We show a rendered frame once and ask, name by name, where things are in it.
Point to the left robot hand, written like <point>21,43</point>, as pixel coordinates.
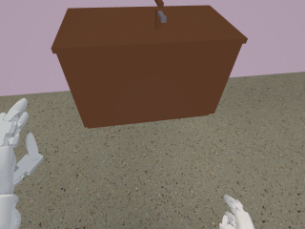
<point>11,125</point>

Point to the left robot forearm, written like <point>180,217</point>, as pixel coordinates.
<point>10,217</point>

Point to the right robot hand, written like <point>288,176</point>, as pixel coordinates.
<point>241,220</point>

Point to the tap lever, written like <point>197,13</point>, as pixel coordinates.
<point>163,18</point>

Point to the counter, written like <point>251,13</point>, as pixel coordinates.
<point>123,66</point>

